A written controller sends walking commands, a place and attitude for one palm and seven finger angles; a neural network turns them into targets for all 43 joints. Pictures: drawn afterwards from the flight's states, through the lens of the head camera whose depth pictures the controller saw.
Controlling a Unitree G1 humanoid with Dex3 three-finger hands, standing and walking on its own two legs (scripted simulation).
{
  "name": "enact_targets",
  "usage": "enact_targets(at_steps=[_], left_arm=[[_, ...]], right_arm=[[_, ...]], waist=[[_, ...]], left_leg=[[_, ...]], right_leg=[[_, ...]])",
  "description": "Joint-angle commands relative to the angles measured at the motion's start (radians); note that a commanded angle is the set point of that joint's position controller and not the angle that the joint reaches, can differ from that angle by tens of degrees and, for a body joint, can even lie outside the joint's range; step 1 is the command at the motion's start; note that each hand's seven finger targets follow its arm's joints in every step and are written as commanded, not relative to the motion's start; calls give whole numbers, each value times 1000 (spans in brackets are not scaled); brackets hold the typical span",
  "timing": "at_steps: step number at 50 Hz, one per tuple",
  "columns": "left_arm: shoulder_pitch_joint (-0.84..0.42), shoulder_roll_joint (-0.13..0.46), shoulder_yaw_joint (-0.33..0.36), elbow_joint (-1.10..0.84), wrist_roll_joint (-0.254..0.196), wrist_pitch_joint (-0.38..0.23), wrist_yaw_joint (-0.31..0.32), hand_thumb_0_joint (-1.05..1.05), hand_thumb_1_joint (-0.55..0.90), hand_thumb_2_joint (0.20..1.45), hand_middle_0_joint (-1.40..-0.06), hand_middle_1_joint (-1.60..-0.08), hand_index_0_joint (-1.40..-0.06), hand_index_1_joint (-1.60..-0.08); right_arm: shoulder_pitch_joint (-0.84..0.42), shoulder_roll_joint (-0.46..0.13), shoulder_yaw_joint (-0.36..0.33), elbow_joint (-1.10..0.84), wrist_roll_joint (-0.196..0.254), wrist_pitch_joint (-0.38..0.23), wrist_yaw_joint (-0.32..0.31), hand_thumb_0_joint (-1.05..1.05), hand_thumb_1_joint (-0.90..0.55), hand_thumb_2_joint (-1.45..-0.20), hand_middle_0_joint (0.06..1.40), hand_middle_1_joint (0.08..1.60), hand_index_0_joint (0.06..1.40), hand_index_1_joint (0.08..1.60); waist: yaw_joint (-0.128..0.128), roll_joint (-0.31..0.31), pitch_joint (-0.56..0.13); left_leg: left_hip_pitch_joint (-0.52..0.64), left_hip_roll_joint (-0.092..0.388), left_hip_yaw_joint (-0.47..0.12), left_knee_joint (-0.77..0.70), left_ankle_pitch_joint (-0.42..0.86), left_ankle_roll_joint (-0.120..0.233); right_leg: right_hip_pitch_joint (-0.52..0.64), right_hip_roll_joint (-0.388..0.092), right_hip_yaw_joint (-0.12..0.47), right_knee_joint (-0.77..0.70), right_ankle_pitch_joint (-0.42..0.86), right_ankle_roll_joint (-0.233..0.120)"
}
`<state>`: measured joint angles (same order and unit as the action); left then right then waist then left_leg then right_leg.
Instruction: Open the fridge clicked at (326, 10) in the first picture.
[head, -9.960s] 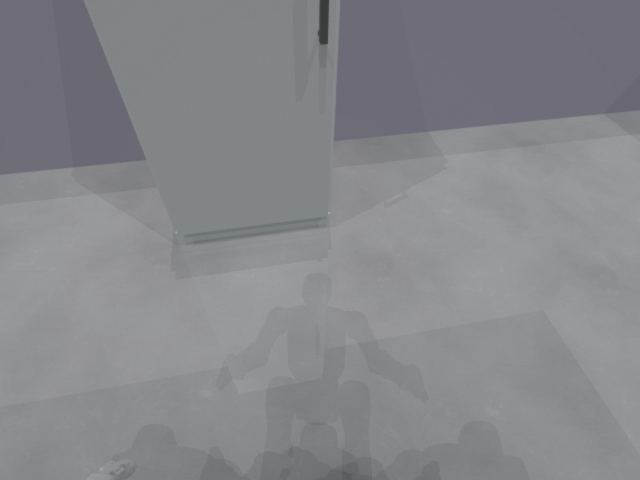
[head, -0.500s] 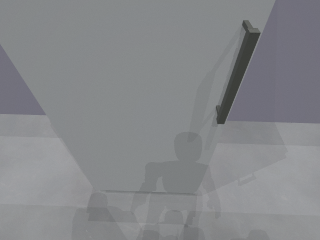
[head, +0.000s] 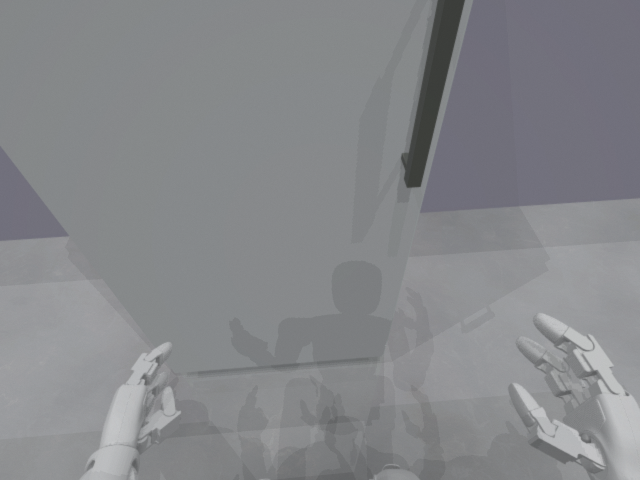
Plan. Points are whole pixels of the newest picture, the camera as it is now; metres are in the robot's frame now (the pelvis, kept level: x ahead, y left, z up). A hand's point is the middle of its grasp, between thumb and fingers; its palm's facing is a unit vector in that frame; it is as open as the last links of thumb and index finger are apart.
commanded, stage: raise the hand to about handle height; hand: right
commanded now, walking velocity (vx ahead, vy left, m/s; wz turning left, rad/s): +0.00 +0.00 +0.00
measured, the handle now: (425, 88) +0.52 -0.12 +0.24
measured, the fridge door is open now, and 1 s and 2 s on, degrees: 0 0 0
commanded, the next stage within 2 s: move the hooked fingers beside the handle in 1.60 s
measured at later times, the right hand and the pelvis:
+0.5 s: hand (597, 322) +0.25 -0.26 +0.14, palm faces -0.03 +1.00 -0.08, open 12.1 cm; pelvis +0.02 -0.03 +0.04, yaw +1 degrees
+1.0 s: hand out of the picture +0.29 -0.29 +0.24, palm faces +0.02 +0.99 -0.13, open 13.9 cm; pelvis +0.02 -0.02 +0.05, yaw +0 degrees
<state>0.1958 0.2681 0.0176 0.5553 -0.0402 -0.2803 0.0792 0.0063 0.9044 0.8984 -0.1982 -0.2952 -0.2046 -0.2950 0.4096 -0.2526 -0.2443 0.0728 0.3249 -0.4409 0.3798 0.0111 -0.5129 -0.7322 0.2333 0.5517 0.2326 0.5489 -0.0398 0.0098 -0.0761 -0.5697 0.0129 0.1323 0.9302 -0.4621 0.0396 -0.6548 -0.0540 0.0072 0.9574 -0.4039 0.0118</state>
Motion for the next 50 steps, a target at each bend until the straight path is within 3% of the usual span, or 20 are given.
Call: enact_targets(at_steps=[1,3,7,9,13,15,19,22,23,33,35,37,46,47,49,50], left_arm=[[-16,117,17,-102,-13,-68,26,0,900,900,-200,-300,-200,-300],[-21,118,10,-102,-15,-72,28,0,900,900,-200,-300,-200,-300],[-52,103,2,-107,-13,-74,24,0,900,900,-200,-300,-200,-300],[-54,100,-2,-113,-13,-82,16,0,900,900,-200,-300,-200,-300],[-37,104,0,-109,-12,-106,2,0,900,900,-200,-300,-200,-300],[-31,108,1,-102,-15,-115,0,0,900,900,-200,-300,-200,-300],[-25,119,-3,-92,-18,-123,11,0,900,900,-200,-300,-200,-300],[-32,123,-9,-85,-19,-121,23,0,900,900,-200,-300,-200,-300],[-37,119,-14,-84,-21,-119,25,0,900,900,-200,-300,-200,-300],[-65,114,-42,-88,-29,-95,35,0,900,900,-200,-300,-200,-300],[-74,112,-43,-92,-30,-89,36,0,900,900,-200,-300,-200,-300],[-80,110,-51,-94,-31,-81,34,0,900,900,-200,-300,-200,-300],[-106,107,-63,-90,-43,-52,41,0,900,900,-200,-300,-200,-300],[-107,108,-65,-89,-42,-48,39,0,900,900,-200,-300,-200,-300],[-113,112,-64,-90,-49,-43,40,0,900,900,-200,-300,-200,-300],[-121,111,-65,-93,-50,-44,39,0,900,900,-200,-300,-200,-300]], right_arm=[[-286,-203,-25,-262,-4,-12,15,0,-293,-640,243,690,243,690],[-268,-255,-81,-233,3,54,28,0,-247,-620,247,720,247,720],[-176,-275,-186,-161,59,151,25,0,-153,-580,253,780,253,780],[-178,-260,-186,-221,73,161,20,0,-107,-560,257,810,257,810],[-160,-244,-179,-261,70,172,10,0,-13,-520,263,870,263,870],[-183,-230,-156,-287,67,182,14,0,33,-500,267,900,267,900],[-256,-271,-178,-302,56,220,11,0,127,-460,273,960,273,960],[-332,-326,-218,-326,51,242,4,0,197,-430,278,1005,278,1005],[-359,-316,-209,-330,50,251,5,0,220,-420,280,1020,280,1020],[-526,-364,-231,-250,47,391,50,0,453,-320,297,1170,297,1170],[-575,-391,-252,-268,49,412,57,0,500,-300,300,1200,300,1200],[-593,-413,-266,-265,49,433,59,0,500,-300,300,1200,300,1200],[-762,-489,-305,-213,47,512,84,0,500,-300,300,1200,300,1200],[-762,-504,-317,-198,53,520,89,0,500,-300,300,1200,300,1200],[-813,-522,-319,-185,47,537,99,0,500,-300,300,1200,300,1200],[-839,-531,-319,-195,44,542,102,0,500,-300,300,1200,300,1200]], waist=[[88,-124,-56],[59,-123,-101],[6,-47,-117],[0,-74,-132],[1,-35,-146],[10,-67,-129],[13,-46,-96],[4,-89,-82],[7,-114,-84],[-7,-116,-41],[-7,-126,-65],[-15,-109,-59],[-7,-124,-73],[-11,-81,-70],[-7,-95,-79],[-8,-134,-81]], left_leg=[[-20,-3,-166,-299,-67,-28],[50,2,-161,-313,-25,-26],[161,2,-137,-337,85,-30],[176,-3,-114,-333,156,-33],[207,-17,-80,-327,275,-33],[191,-19,-71,-336,281,-35],[197,-20,-60,-365,243,-34],[221,-22,-60,-389,231,-26],[230,-20,-55,-395,232,-25],[300,-24,-54,-472,287,-20],[312,-22,-55,-480,298,-21],[330,-25,-57,-496,303,-17],[341,-19,-63,-537,300,-21],[359,-17,-67,-548,314,-19],[354,-15,-70,-551,307,-23],[352,-12,-71,-551,306,-20]], right_leg=[[143,36,21,-186,-8,-47],[165,37,24,-212,33,-45],[189,37,25,-257,131,-39],[224,39,18,-282,169,-37],[281,36,14,-314,242,-39],[309,36,12,-329,239,-39],[338,33,22,-373,209,-39],[379,30,29,-403,209,-39],[395,32,29,-417,208,-37],[474,36,41,-495,236,-35],[502,37,43,-501,247,-35],[508,37,42,-507,255,-36],[554,46,36,-534,246,-39],[547,45,37,-531,258,-40],[554,50,31,-534,251,-43],[564,52,33,-537,251,-42]])
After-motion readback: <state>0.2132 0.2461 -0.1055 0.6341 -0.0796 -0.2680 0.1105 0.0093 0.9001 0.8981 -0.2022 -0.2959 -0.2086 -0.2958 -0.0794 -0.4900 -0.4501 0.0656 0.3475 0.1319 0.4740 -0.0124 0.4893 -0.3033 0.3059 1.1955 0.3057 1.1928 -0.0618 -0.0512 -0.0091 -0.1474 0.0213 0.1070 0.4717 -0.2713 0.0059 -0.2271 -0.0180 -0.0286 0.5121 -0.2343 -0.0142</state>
